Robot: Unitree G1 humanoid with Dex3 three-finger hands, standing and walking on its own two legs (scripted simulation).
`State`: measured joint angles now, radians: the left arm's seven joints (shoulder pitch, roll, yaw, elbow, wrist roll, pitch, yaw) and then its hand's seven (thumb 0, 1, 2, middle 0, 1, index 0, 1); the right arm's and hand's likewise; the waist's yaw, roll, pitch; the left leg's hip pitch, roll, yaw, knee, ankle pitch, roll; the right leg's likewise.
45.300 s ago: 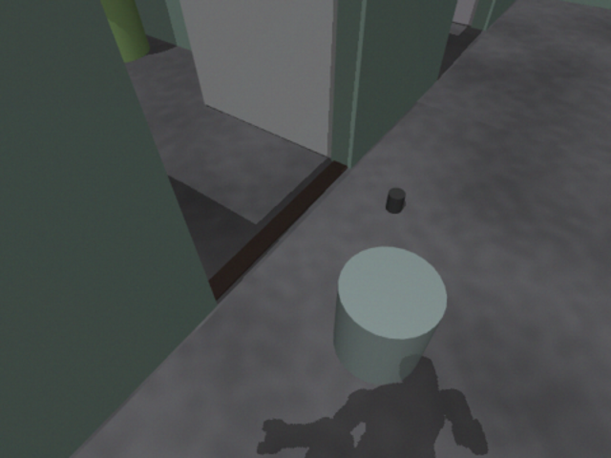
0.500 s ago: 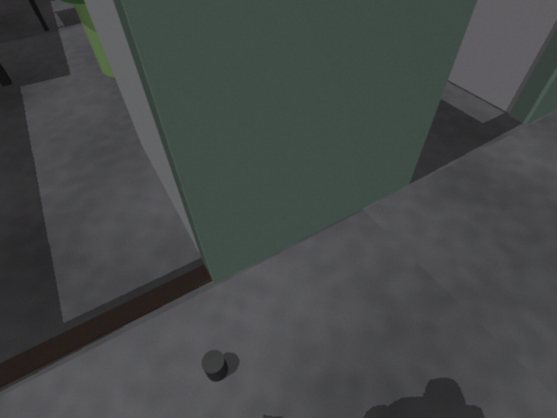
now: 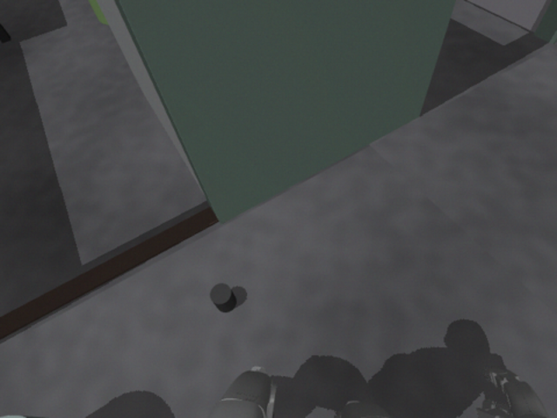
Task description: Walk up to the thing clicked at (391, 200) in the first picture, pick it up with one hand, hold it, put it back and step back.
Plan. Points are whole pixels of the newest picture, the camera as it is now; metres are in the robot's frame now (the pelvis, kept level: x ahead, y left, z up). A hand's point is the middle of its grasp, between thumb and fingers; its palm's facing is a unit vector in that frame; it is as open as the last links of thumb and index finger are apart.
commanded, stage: step back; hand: left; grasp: from above
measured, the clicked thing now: (223, 298) +0.51 +0.30 -0.70
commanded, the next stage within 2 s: none
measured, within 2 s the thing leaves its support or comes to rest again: neither
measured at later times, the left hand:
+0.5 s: hand out of the picture -0.05 +0.32 -0.14, palm faces +0.10 -0.91 -0.41, open 7.4 cm
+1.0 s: hand out of the picture -0.25 +0.29 -0.12, palm faces -0.04 -0.90 -0.43, open 7.4 cm
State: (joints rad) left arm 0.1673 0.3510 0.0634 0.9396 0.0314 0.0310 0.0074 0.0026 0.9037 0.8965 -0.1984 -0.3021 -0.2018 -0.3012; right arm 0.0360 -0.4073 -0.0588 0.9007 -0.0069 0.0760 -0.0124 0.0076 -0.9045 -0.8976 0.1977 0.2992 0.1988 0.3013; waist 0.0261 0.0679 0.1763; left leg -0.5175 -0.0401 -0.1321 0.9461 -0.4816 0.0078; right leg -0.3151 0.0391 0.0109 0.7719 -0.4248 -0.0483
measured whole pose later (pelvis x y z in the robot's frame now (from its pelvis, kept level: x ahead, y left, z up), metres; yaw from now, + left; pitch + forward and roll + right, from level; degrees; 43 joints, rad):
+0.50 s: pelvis -0.14 +0.04 +0.01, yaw +6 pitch -3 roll -1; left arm 0.13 0.39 0.07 0.84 0.02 0.06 0.04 0.01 0.90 0.90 -0.20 -0.30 -0.21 -0.30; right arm 0.14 -0.38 -0.05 0.90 -0.03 0.06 0.02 0.01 -0.91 -0.90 0.20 0.30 0.20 0.30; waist 0.00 -0.02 0.17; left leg -0.27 -0.03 -0.02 0.70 -0.38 0.04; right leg -0.51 0.05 0.09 0.96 -0.50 0.00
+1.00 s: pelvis -0.30 +0.03 +0.02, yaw -3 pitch -2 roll +2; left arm 0.26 0.34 0.06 0.87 0.04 0.04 0.01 0.01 0.90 0.90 -0.20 -0.30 -0.21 -0.30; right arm 0.13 -0.39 -0.06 0.87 0.00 0.08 -0.01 0.01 -0.90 -0.90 0.20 0.30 0.20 0.30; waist 0.04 0.04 0.14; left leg -0.53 -0.11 -0.11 1.06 -0.43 -0.01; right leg -0.25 -0.01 0.05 0.63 -0.34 -0.01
